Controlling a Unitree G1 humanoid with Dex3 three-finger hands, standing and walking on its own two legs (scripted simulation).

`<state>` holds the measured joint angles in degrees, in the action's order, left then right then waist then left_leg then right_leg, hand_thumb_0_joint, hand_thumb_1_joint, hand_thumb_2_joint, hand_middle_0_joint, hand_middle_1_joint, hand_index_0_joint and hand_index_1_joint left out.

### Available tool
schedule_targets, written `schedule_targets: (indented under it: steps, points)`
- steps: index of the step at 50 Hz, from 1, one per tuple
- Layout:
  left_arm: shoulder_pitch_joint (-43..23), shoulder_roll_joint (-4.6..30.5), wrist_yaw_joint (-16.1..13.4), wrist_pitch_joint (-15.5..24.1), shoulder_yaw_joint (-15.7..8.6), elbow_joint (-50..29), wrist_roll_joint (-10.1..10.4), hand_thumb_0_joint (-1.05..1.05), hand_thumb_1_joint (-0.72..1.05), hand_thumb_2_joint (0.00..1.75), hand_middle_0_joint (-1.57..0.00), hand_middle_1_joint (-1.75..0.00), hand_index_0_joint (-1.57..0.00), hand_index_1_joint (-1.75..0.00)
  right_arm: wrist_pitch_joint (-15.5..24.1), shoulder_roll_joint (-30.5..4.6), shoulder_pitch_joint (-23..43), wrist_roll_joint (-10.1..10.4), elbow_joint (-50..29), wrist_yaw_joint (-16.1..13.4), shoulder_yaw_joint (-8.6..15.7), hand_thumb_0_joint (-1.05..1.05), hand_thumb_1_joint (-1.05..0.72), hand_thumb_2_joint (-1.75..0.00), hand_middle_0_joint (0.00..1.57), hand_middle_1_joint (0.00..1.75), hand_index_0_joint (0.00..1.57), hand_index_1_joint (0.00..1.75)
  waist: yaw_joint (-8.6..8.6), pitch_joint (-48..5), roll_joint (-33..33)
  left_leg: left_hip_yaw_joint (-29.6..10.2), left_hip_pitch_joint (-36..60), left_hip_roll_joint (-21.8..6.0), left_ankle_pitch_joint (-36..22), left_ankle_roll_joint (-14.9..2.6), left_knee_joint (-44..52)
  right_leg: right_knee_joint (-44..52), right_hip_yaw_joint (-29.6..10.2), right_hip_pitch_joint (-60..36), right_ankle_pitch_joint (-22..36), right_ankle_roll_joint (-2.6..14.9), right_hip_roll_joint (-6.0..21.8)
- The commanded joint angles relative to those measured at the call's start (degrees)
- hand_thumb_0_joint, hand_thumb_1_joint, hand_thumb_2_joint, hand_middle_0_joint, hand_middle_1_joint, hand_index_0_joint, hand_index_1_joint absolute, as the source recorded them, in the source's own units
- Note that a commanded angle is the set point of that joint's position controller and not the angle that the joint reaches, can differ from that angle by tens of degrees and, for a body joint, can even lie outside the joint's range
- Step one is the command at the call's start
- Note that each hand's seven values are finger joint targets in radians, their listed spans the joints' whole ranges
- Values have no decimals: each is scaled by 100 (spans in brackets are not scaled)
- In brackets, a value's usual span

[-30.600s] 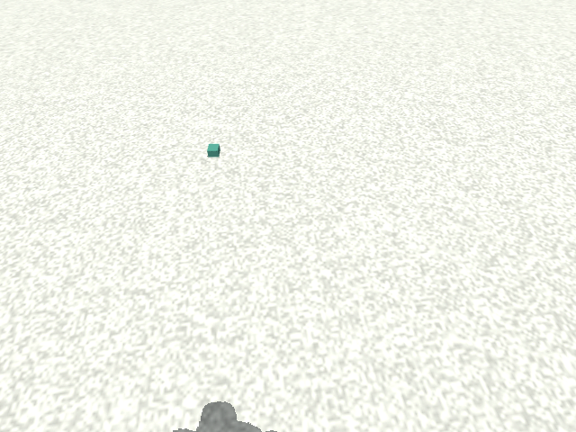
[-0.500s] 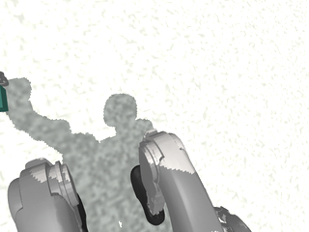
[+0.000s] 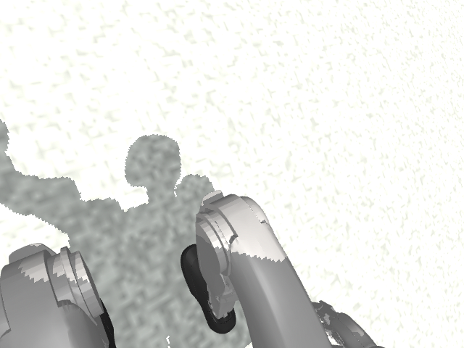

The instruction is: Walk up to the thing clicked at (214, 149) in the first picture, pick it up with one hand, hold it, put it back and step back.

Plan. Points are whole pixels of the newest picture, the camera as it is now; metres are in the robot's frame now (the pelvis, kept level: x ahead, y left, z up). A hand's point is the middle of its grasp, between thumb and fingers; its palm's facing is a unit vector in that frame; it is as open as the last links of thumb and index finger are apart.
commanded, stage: rest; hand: left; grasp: from above
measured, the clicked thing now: out of the picture +0.47 +0.32 -0.27
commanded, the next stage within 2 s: open in 0.60 s
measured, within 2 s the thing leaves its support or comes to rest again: rests again in 0.18 s
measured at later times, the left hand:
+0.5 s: hand out of the picture +0.46 +0.31 -0.25, palm faces -0.46 -0.10 -0.88, open 8.7 cm
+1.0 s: hand out of the picture +0.46 +0.31 -0.25, palm faces -0.46 -0.09 -0.88, open 9.5 cm
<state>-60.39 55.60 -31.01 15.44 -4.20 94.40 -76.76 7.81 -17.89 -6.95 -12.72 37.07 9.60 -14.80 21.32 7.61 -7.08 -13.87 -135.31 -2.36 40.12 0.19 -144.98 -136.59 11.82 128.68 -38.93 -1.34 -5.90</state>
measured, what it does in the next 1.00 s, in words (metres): stands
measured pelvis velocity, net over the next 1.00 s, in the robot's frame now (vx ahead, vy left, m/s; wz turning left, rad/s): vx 0.00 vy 0.00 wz -0.02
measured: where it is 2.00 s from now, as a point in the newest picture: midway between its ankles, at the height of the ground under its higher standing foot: (162, 329)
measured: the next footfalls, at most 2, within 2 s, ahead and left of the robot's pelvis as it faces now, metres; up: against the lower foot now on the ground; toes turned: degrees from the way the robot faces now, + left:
none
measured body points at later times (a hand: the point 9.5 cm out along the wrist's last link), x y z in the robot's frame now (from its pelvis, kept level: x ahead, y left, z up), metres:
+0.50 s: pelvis +0.00 +0.00 +0.00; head +0.27 +0.13 +0.33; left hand +0.48 +0.31 -0.19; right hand +0.05 -0.25 -0.06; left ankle +0.07 +0.13 -0.27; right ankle +0.11 -0.10 -0.27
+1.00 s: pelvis +0.00 +0.00 +0.00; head +0.28 +0.13 +0.33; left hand +0.48 +0.32 -0.20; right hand +0.05 -0.25 -0.05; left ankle +0.07 +0.13 -0.27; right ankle +0.11 -0.10 -0.27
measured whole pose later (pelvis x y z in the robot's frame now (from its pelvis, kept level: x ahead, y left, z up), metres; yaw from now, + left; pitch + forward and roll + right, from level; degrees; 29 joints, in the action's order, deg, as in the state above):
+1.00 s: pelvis +0.00 +0.00 +0.00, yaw -1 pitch +27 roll -14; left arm -61.9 60.1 -33.3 15.2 -2.3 98.0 -75.0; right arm 11.3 -19.4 -5.6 -13.4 34.5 11.1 -19.5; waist 23.1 10.9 -9.4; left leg -15.2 -134.1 -2.8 40.2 0.0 -145.6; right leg -135.9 12.8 127.3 -38.0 -1.9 -6.7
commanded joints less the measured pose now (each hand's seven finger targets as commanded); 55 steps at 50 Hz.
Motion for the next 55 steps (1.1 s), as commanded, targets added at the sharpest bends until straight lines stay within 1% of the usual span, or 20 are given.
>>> schedule_targets:
  steps: [1,3,4,8,10,14,19,23,24,30,32,35,40,43,48,50,51,52,53,55]
  points:
    - [-1639,1421,-280,-26,-130,-708,55,0,84,45,-111,-47,-115,-43,76,-1848,-1111,-13,62,-31,502,0,-91,-90,20,30,20,30,208,-3740,3107,440,3113,-107,-1296,-64,1400,1235,413,-1957,1598,310,-167]
    - [-1532,1491,-312,-50,-207,-532,14,0,86,45,-113,-47,-117,-42,90,-1900,-1136,-19,30,-4,477,0,-91,-90,20,30,20,30,261,-3549,2977,425,2976,-108,-1267,-71,1356,1222,426,-1883,1568,316,-150]
    - [-1532,1324,-319,-47,-77,-566,41,0,84,46,-112,-46,-116,-42,94,-1867,-1071,-31,-27,3,453,0,-91,-90,20,30,20,30,246,-3624,2947,439,2948,-106,-1241,-79,1397,1257,423,-2004,1578,298,-182]
    - [-1687,1438,-365,-28,-54,-704,123,0,84,45,-112,-47,-116,-43,124,-1834,-1024,-39,-32,20,387,0,-91,-90,20,30,20,30,233,-3857,3057,484,2904,-125,-1257,-122,1317,1327,353,-2278,1711,255,-198]
    - [-1519,1320,-350,-64,53,-370,124,0,84,45,-112,-46,-116,-42,148,-1834,-1032,-43,10,33,356,0,-91,-90,20,30,20,30,306,-3560,2952,468,2782,-124,-1152,-129,1314,1302,362,-2118,1610,263,-204]
    - [-1600,1518,-398,-33,-30,-451,132,0,81,43,-109,-46,-114,-42,147,-1853,-1033,-45,29,33,322,0,-91,-90,20,30,20,30,270,-3679,3004,424,2873,-161,-1241,-112,1334,1292,372,-2271,1702,263,-233]
    - [-1635,1545,-373,-17,-19,-471,142,0,82,43,-112,-43,-115,-39,227,-1963,-1047,-58,-31,63,282,0,-91,-90,20,30,20,30,404,-3494,2932,365,2945,-152,-1246,-103,1306,1285,457,-2105,1650,256,-206]
    - [-1543,1659,-419,-7,-44,-443,129,0,81,43,-111,-42,-114,-39,229,-1939,-983,-55,-56,78,223,0,-91,-90,20,30,20,30,334,-3483,2967,353,2850,-183,-1159,-98,1327,1275,418,-2192,1591,263,-242]
    - [-1646,1499,-418,6,68,-554,130,0,81,43,-111,-42,-114,-39,241,-1983,-957,-50,-119,74,240,0,-91,-90,20,30,20,30,374,-3543,3022,334,2993,-163,-1251,-68,1347,1251,476,-2133,1630,277,-219]
    - [-1619,1430,-458,-17,244,-299,149,0,83,41,-112,-42,-116,-38,281,-1972,-865,-61,-100,88,154,0,-91,-90,20,30,20,30,401,-3362,3053,298,2924,-188,-1180,-68,1361,1261,515,-2048,1618,256,-247]
    - [-1580,1641,-480,-24,82,-288,156,0,83,40,-111,-41,-115,-37,297,-2070,-908,-47,-88,81,156,0,-91,-90,20,30,20,30,415,-3262,2926,270,2886,-191,-1194,-68,1324,1246,517,-2028,1611,253,-216]
    - [-1583,1587,-487,-31,148,-245,111,0,84,41,-112,-42,-116,-38,301,-2072,-918,-71,-122,88,128,0,-91,-90,20,30,20,30,459,-3185,2920,289,2833,-184,-1113,-85,1330,1269,512,-2020,1545,252,-221]
    - [-1620,1569,-477,-29,188,-331,190,0,44,32,-73,-43,-77,-39,351,-2069,-857,-58,-134,105,133,0,-90,-90,20,30,20,30,455,-3202,2963,258,2858,-204,-1056,-74,1370,1288,504,-2051,1507,249,-235]
    - [-1614,1690,-495,-48,129,-285,193,0,20,39,-62,-50,-66,-46,353,-2044,-943,-58,-153,91,90,0,-90,-90,20,30,20,30,458,-3271,2863,338,2804,-204,-1093,-120,1319,1342,429,-2229,1609,226,-249]
    - [-1687,1606,-425,-17,211,-475,265,0,4,51,-51,-59,-54,-56,374,-2076,-911,-41,-215,82,99,0,-90,-90,20,30,20,30,470,-3364,2924,277,2918,-208,-1075,-86,1366,1327,477,-2214,1538,239,-229]
    - [-1580,1727,-410,-38,118,-403,269,0,0,55,-47,-63,-50,-60,370,-2034,-907,-43,-175,93,54,0,-90,-90,20,30,20,30,425,-3343,2954,251,2899,-222,-1155,-72,1342,1283,473,-2193,1593,247,-237]
    - [-1592,1548,-376,-54,260,-388,265,0,-3,57,-45,-64,-48,-61,383,-2062,-901,-36,-188,97,86,0,-90,-90,20,30,20,30,445,-3323,2998,255,2984,-213,-1162,-57,1345,1242,460,-2146,1594,264,-230]
    - [-1551,1700,-381,-52,117,-431,272,0,-5,58,-43,-68,-46,-64,367,-2031,-942,-34,-146,95,70,0,-90,-90,20,30,20,30,430,-3414,3032,264,3081,-230,-1367,-55,1328,1282,501,-2234,1754,244,-251]
    - [-1583,1653,-379,-37,197,-401,295,0,-5,59,-42,-68,-45,-65,374,-2075,-883,-41,-192,96,80,0,-90,-90,20,30,20,30,452,-3368,3033,285,2954,-211,-1260,-69,1309,1317,464,-2246,1680,249,-248]
    - [-1511,1733,-379,-21,90,-392,333,0,-9,61,-39,-71,-42,-68,335,-2086,-897,-32,-189,83,84,0,-90,-90,20,30,20,30,413,-3360,2895,298,2873,-209,-1219,-77,1343,1378,493,-2298,1649,241,-247]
